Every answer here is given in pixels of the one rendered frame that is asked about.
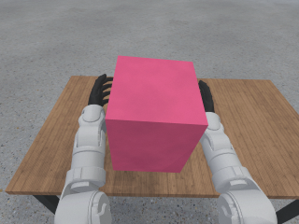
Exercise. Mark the robot right upper arm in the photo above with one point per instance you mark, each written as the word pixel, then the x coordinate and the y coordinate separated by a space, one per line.
pixel 246 206

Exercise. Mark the robot right forearm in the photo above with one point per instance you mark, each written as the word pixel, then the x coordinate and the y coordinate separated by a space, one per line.
pixel 228 174

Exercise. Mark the robot left upper arm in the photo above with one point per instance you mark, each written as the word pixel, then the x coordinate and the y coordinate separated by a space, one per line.
pixel 90 207

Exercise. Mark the table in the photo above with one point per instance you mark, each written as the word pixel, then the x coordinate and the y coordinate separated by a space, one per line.
pixel 262 126

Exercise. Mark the carton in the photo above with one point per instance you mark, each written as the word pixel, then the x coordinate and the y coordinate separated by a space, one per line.
pixel 155 114

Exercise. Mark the robot left hand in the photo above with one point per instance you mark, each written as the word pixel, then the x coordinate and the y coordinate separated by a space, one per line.
pixel 97 95

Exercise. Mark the robot left forearm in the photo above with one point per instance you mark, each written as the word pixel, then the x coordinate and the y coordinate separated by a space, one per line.
pixel 88 157

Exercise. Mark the robot right hand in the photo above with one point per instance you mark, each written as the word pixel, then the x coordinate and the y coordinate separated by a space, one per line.
pixel 206 97

